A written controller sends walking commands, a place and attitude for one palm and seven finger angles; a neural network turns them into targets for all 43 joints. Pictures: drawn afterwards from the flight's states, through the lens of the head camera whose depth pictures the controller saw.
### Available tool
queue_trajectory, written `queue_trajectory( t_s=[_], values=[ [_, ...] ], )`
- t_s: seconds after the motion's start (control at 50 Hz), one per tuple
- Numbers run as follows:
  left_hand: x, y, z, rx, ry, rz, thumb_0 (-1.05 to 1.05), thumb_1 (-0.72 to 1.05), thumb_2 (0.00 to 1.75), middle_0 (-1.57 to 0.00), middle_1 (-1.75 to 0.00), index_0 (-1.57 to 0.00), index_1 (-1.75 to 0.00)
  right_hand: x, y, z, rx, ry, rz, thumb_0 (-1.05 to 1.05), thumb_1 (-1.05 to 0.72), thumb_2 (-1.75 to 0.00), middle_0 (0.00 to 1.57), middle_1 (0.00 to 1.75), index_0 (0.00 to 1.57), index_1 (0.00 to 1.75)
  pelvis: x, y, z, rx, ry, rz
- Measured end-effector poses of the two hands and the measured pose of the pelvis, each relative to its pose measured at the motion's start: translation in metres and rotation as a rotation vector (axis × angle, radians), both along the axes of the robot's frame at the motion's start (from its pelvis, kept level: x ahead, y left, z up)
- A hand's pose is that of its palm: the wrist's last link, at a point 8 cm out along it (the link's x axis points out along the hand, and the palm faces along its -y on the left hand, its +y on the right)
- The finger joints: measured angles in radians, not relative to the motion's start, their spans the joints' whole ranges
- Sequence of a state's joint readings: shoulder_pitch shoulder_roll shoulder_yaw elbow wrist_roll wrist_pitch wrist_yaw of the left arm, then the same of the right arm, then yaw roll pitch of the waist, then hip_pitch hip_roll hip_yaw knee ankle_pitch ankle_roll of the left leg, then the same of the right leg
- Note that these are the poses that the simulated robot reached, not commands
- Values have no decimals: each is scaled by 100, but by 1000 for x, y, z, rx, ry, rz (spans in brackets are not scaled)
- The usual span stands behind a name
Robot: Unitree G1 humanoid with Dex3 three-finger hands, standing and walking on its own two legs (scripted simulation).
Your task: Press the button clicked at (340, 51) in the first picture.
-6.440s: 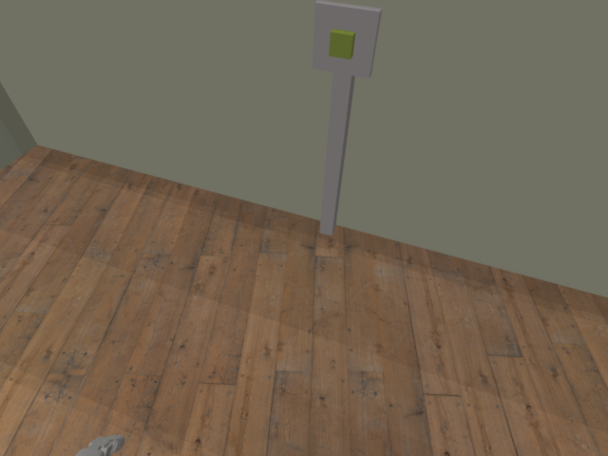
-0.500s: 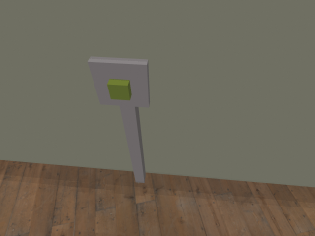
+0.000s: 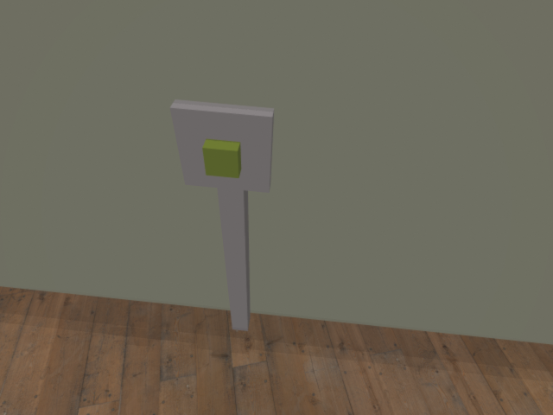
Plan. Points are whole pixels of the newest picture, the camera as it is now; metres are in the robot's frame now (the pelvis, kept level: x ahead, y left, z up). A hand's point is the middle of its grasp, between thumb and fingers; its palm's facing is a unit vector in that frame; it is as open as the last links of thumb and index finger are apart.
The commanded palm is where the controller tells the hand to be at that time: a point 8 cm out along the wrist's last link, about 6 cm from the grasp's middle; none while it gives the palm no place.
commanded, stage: look again from close up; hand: left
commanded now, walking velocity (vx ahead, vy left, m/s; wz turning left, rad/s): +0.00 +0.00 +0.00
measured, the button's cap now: (223, 157) +0.54 +0.14 +0.08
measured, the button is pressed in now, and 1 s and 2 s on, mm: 0 0 0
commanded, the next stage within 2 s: shuffle to correct the standing spot in 0.20 s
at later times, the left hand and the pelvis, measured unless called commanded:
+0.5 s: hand out of the picture -0.09 +0.20 -0.17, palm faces +0.04 -0.99 -0.17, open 7.4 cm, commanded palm none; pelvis -0.04 +0.03 +0.01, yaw +0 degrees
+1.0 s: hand out of the picture +0.00 +0.16 -0.18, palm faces +0.00 -1.00 -0.06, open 7.4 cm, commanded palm none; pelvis +0.01 +0.01 +0.01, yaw -1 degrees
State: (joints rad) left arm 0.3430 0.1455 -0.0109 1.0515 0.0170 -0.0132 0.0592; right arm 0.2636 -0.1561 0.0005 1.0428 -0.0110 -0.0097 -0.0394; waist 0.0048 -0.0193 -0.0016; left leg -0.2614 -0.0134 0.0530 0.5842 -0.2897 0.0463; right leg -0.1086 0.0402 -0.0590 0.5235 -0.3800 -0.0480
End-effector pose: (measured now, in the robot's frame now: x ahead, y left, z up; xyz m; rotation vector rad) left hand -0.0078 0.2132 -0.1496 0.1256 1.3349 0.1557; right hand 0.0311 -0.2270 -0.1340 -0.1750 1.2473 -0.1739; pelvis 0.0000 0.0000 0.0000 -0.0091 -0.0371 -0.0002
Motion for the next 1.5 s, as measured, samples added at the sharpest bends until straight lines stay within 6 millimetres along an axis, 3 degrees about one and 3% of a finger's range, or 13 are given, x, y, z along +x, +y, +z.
queue_trajectory(
  t_s=[0.16,0.42,0.6,0.7,0.76,0.82,0.88,1.1,1.18,1.24,1.32,1.38,1.5],
  values=[
    [-7,22,1,-16,-44,-6,1,91,90,-20,-30,-20,-30,-13,18,8,-12,-14,30,0,-94,-90,20,29,20,30,-19,19,3,-11,4,7],
    [-71,46,5,-7,99,13,1,91,90,-19,-30,-20,-30,-58,35,8,3,89,16,0,-91,-90,20,29,20,30,-35,35,7,-5,29,11],
    [-110,22,10,-43,193,59,1,91,90,-19,-30,-20,-30,-70,27,4,10,137,-3,0,-91,-90,20,29,20,30,-35,26,8,-8,34,12],
    [-126,1,7,-72,223,103,1,91,90,-19,-30,-20,-30,-60,20,8,4,133,4,0,-91,-90,20,29,20,30,-27,18,7,-8,41,17],
    [-126,-8,1,-106,245,109,1,91,90,-19,-30,-20,-30,-47,21,11,-6,110,6,0,-91,-90,20,29,20,30,-18,18,5,-19,43,27],
    [-116,-12,-11,-141,254,102,1,91,90,-20,-30,-20,-30,-35,23,7,-27,89,8,1,-92,-90,20,29,20,30,-9,21,-3,-29,47,38],
    [-90,-12,-14,-160,246,56,1,91,90,-20,-30,-20,-30,-32,27,9,-31,74,-19,1,-92,-90,20,29,20,30,-1,22,-2,-9,49,2],
    [72,17,11,-35,5,-79,4,95,90,-19,-30,-20,-30,-67,26,23,29,210,-122,0,-91,-90,20,29,20,30,28,-2,17,-24,62,-34],
    [123,7,19,12,-78,-114,3,94,90,-19,-30,-20,-30,-75,14,15,65,282,-146,0,-91,-90,20,29,20,30,41,-20,13,-19,61,-30],
    [154,-9,14,43,-159,-121,2,93,90,-19,-30,-20,-30,-74,-2,-1,96,323,-155,0,-91,-90,20,29,20,30,54,-38,-1,24,58,-21],
    [170,-33,16,28,-192,-125,1,92,90,-19,-30,-20,-30,-54,-22,-13,80,314,-148,0,-91,-90,20,29,20,30,57,-41,-4,6,46,0],
    [169,-44,14,-2,-216,-106,1,92,90,-19,-30,-20,-30,-29,-33,-11,50,260,-118,0,-91,-90,20,29,20,30,50,-40,-3,13,34,11],
    [148,-29,-4,-44,-222,-50,0,92,90,-20,-30,-21,-30,21,-39,1,-32,79,-51,0,-91,-90,20,29,20,30,35,-26,-10,-3,32,15]
  ],
)
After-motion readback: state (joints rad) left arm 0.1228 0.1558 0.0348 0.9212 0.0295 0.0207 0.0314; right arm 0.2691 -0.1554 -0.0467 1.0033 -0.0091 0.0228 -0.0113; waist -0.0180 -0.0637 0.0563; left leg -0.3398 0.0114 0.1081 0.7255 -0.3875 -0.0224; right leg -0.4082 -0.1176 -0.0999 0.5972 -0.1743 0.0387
